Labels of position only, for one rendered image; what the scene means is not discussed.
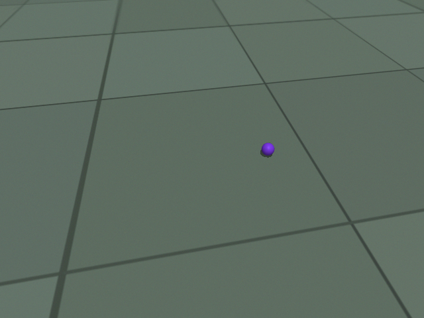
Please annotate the ball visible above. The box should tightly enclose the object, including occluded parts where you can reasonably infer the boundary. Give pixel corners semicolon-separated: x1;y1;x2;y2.
262;143;274;156

